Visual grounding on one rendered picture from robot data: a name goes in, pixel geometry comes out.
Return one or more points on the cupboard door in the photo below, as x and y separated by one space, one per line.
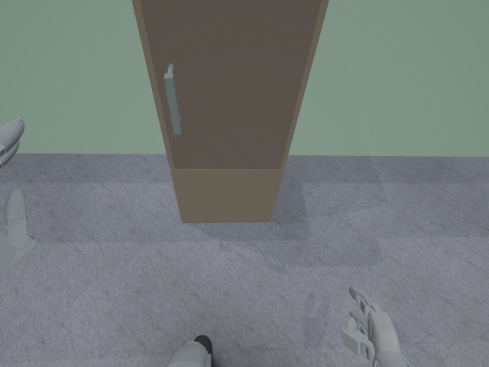
238 68

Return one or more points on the right robot forearm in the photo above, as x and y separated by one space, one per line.
389 358

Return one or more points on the left robot thigh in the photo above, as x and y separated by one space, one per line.
190 356

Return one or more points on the left robot hand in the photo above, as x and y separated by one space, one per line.
17 242

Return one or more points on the right robot hand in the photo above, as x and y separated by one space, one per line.
374 334

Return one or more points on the handle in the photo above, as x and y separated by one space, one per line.
172 100

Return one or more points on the left robot shin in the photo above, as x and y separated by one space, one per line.
195 344

